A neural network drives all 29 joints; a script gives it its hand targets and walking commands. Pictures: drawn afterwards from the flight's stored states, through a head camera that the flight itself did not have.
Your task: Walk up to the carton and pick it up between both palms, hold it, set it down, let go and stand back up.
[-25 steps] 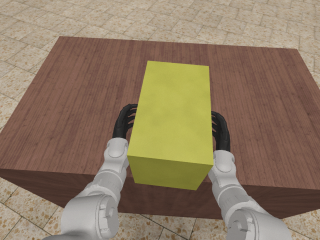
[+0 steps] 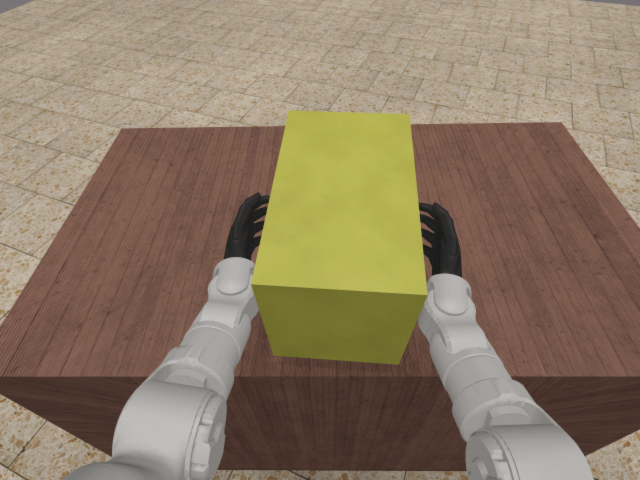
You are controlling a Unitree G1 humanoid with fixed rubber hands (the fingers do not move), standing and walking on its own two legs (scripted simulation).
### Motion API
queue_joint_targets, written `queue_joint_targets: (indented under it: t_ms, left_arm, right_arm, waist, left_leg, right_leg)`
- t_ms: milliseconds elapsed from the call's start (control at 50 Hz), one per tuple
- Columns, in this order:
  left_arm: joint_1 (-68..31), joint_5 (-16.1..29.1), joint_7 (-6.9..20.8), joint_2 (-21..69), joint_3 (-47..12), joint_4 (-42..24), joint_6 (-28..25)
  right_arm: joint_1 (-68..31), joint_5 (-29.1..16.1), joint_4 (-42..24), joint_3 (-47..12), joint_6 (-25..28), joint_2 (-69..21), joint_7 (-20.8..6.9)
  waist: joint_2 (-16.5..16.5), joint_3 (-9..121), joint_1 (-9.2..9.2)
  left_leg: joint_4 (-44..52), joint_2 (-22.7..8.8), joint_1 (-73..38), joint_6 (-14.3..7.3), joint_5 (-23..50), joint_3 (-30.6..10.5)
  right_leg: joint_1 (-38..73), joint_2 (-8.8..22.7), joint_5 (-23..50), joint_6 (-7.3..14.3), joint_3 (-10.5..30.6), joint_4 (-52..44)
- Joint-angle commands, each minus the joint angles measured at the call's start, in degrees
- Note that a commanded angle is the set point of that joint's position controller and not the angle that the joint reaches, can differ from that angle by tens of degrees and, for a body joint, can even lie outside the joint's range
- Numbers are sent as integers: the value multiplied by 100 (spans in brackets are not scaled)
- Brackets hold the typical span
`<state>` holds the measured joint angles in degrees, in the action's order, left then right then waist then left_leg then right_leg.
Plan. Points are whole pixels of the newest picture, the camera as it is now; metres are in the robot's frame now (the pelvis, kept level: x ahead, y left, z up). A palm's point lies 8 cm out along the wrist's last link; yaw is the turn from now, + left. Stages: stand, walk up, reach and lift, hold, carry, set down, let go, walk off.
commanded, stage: reach and lift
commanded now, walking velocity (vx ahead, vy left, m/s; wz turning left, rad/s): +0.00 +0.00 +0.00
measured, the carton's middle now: (342, 233) +0.44 -0.02 +0.06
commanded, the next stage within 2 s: hold in 1.78 s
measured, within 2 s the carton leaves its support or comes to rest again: neither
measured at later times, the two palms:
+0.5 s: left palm (238, 231) +0.38 +0.11 +0.14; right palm (469, 243) +0.35 -0.16 +0.13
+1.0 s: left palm (235, 236) +0.36 +0.11 +0.15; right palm (476, 251) +0.34 -0.16 +0.14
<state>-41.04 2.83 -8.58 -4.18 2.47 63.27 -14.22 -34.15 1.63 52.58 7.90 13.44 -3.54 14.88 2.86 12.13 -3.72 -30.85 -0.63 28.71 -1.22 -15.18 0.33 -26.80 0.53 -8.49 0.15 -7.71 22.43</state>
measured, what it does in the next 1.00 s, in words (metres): stands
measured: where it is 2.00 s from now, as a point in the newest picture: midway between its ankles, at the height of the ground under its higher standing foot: outside the picture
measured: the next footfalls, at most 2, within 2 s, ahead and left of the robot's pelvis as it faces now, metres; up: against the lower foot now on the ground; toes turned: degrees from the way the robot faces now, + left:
none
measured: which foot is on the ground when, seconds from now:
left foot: down 0.00-1.00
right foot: down 0.00-1.00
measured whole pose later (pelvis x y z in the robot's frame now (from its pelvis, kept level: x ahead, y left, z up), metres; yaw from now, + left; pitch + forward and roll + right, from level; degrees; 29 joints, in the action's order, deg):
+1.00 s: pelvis -0.03 -0.02 +0.01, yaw +0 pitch -4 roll -1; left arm -37.9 -14.4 -4.7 2.4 13.6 22.8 30.0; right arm -37.1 -5.1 37.2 5.7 -13.1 -2.3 12.6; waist -3.3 -1.2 -4.7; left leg -21.9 -0.5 7.8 -0.7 -10.5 1.1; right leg -7.6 0.2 -5.3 1.1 -6.8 16.5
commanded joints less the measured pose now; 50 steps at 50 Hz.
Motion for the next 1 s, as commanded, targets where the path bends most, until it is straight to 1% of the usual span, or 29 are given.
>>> queue_joint_targets:
  t_ms: [0,60,80,160,200,220,240,280,320,340,360,380,420,440,480,520,540,600,640,680,720,760,820,840,900,920,940,960,980]
  left_arm:
    - [-4543,-701,926,5011,-1846,-2255,-173]
    - [-3764,-1094,1027,4843,-1290,-2053,465]
    - [-3755,-1118,1052,4756,-1172,-2225,652]
    - [-3706,-1277,1110,4829,-996,-2805,1459]
    - [-3781,-1258,1100,4934,-1099,-3168,1800]
    - [-4066,-1153,1090,5053,-1283,-3445,1922]
    - [-4191,-1049,1070,5088,-1360,-3570,2030]
    - [-4371,-956,979,5212,-1728,-4096,2133]
    - [-4836,-771,914,5370,-2013,-4401,2131]
    - [-4825,-767,888,5406,-2060,-4392,2163]
    - [-4786,-793,873,5432,-2104,-4422,2206]
    - [-4696,-798,885,5415,-2073,-4284,2280]
    - [-4439,-967,932,5242,-1817,-3982,2458]
    - [-4374,-988,977,5147,-1674,-3867,2580]
    - [-4021,-1202,1107,4876,-1248,-3558,2885]
    - [-3790,-1356,1232,4650,-885,-3419,3177]
    - [-3726,-1424,1302,4563,-765,-3468,3300]
    - [-3592,-1435,1443,4539,-746,-3790,3547]
    - [-3735,-1283,1443,4585,-1022,-4193,3551]
    - [-3806,-1114,1391,4719,-1390,-4637,3506]
    - [-3872,-995,1320,4706,-1668,-5117,3466]
    - [-3801,-941,1265,4729,-1832,-5236,3530]
    - [-3656,-1000,1245,4635,-1753,-4972,3742]
    - [-3732,-974,1234,4605,-1743,-4963,3804]
    - [-3885,-1013,1227,4557,-1669,-4982,3939]
    - [-3985,-1023,1234,4577,-1633,-4965,3973]
    - [-3605,-974,1155,4904,-1847,-5100,4045]
    - [-3634,-912,1090,4936,-1998,-5184,4069]
    - [-3590,-892,1060,4939,-2006,-5192,4085]
  right_arm:
    - [-4153,87,-1464,-2576,-196,-4470,-851]
    - [-4217,-162,-1550,-2572,-523,-4179,-851]
    - [-4268,-290,-1600,-2585,-627,-4133,-837]
    - [-4604,-636,-1874,-2524,-891,-3856,-902]
    - [-4791,-764,-2226,-2605,-964,-3773,-941]
    - [-4960,-810,-2343,-2542,-991,-3685,-964]
    - [-5083,-882,-2429,-2524,-1018,-3679,-1002]
    - [-5185,-890,-2764,-2582,-1030,-3715,-1032]
    - [-5364,-859,-2983,-2537,-1037,-3801,-1080]
    - [-5360,-832,-3004,-2504,-1080,-3784,-1090]
    - [-5254,-773,-2997,-2398,-1122,-3827,-1087]
    - [-5284,-686,-2986,-2368,-1149,-3767,-1078]
    - [-5318,-602,-2859,-2266,-1268,-3676,-1045]
    - [-5260,-567,-2688,-2194,-1366,-3686,-1036]
    - [-5172,-491,-2440,-2051,-1556,-3566,-989]
    - [-5092,-474,-2158,-1826,-1718,-3473,-954]
    - [-4985,-503,-2036,-1738,-1780,-3479,-950]
    - [-5184,-571,-2454,-1787,-1766,-3380,-908]
    - [-5319,-752,-2892,-2004,-1707,-3490,-898]
    - [-5462,-915,-3445,-2352,-1625,-3574,-891]
    - [-5324,-1008,-3728,-2671,-1646,-3643,-850]
    - [-5224,-1051,-3922,-2786,-1722,-3621,-828]
    - [-5212,-911,-3867,-2605,-1896,-3503,-854]
    - [-5255,-875,-3801,-2525,-1940,-3485,-873]
    - [-5324,-780,-3558,-2356,-2044,-3482,-902]
    - [-5359,-746,-3544,-2289,-2065,-3497,-917]
    - [-5638,-1054,-4014,-2524,-1970,-3486,-1000]
    - [-5630,-1134,-4151,-2596,-1968,-3399,-993]
    - [-5668,-1170,-4200,-2658,-1984,-3453,-982]
  waist:
    - [-17,3109,-254]
    - [-147,2266,-20]
    - [-220,2089,13]
    - [-96,1776,109]
    - [-102,2068,83]
    - [71,2131,3]
    - [78,2236,-42]
    - [228,2638,-54]
    - [325,3027,-172]
    - [361,3018,-169]
    - [335,2950,-267]
    - [343,2910,-269]
    - [204,2584,-126]
    - [39,2290,-197]
    - [-189,1680,-115]
    - [-308,1157,-68]
    - [-296,982,-112]
    - [-309,1106,-121]
    - [-163,1605,-146]
    - [-65,2150,-180]
    - [-87,2431,-236]
    - [-73,2429,-246]
    - [-126,1878,-217]
    - [-162,1694,-190]
    - [-174,1569,-212]
    - [-132,1602,-209]
    - [267,2042,126]
    - [200,2268,-38]
    - [222,2300,2]
  left_leg:
    - [159,109,-2064,603,3157,-561]
    - [387,101,-2098,533,3082,-507]
    - [467,113,-2094,505,3021,-484]
    - [648,95,-2593,564,3157,-426]
    - [671,101,-2884,587,3219,-420]
    - [678,94,-2943,645,3158,-404]
    - [669,79,-3051,649,3162,-391]
    - [570,105,-3289,673,3405,-394]
    - [563,83,-3487,717,3364,-433]
    - [564,94,-3480,717,3229,-452]
    - [573,65,-3512,719,3106,-461]
    - [598,70,-3418,707,2993,-448]
    - [766,112,-3124,569,2400,-372]
    - [875,123,-2887,496,2066,-363]
    - [1092,172,-2435,330,1449,-236]
    - [1312,193,-2225,247,991,-141]
    - [1369,208,-2169,242,895,-108]
    - [1341,260,-2385,236,1167,-60]
    - [1212,308,-2504,266,1587,-73]
    - [989,324,-2810,335,2275,-162]
    - [911,318,-2895,351,2486,-228]
    - [931,316,-2977,369,2380,-282]
    - [1182,261,-2646,244,1414,-244]
    - [1231,239,-2569,221,1263,-233]
    - [1305,216,-2497,185,909,-202]
    - [1314,209,-2562,173,866,-180]
    - [1146,79,-2826,297,1428,-285]
    - [978,100,-3059,356,1695,-293]
    - [900,112,-3097,367,1902,-300]
  right_leg:
    - [2301,-312,2238,-3,637,91]
    - [2697,-299,2140,-22,666,-99]
    - [2827,-291,2136,-32,686,-127]
    - [2857,-333,1923,3,634,-373]
    - [2949,-336,1988,-5,604,-446]
    - [2863,-370,1820,12,558,-477]
    - [2768,-356,1767,31,553,-512]
    - [2717,-365,1953,37,544,-475]
    - [2533,-363,1773,38,535,-492]
    - [2476,-359,1642,54,527,-550]
    - [2430,-356,1572,36,509,-545]
    - [2461,-321,1505,42,513,-567]
    - [2534,-292,1196,-2,517,-589]
    - [2673,-260,1098,-13,525,-602]
    - [2982,-209,969,-114,545,-625]
    - [3178,-184,774,-148,540,-668]
    - [3289,-166,768,-152,539,-681]
    - [3506,-213,1113,-205,453,-638]
    - [3751,-228,1586,-222,465,-556]
    - [3817,-264,2265,-259,438,-451]
    - [3861,-276,2497,-286,443,-398]
    - [3678,-281,2293,-275,425,-429]
    - [3319,-250,1149,-236,409,-615]
    - [3194,-247,907,-204,409,-625]
    - [3109,-226,629,-185,389,-631]
    - [3092,-232,581,-181,394,-648]
    - [2923,-282,889,-69,310,-580]
    - [2891,-336,1015,-85,312,-606]
    - [2912,-351,1144,-86,293,-584]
